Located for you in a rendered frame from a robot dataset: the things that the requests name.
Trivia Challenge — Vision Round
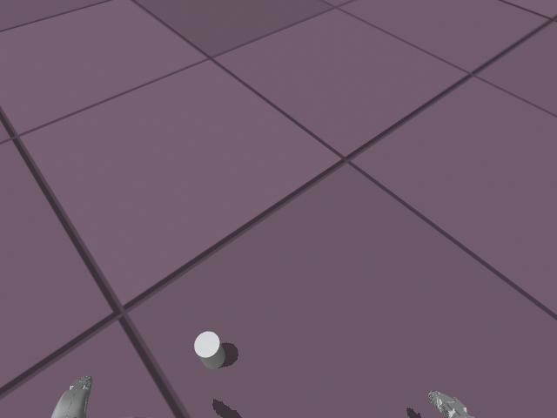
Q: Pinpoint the right robot hand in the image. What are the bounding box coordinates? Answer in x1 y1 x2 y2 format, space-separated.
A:
428 390 475 418

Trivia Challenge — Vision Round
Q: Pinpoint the can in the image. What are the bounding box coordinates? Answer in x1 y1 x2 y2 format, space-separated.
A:
194 331 225 369

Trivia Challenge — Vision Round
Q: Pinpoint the left robot hand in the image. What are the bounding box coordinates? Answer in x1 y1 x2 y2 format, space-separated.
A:
51 375 149 418

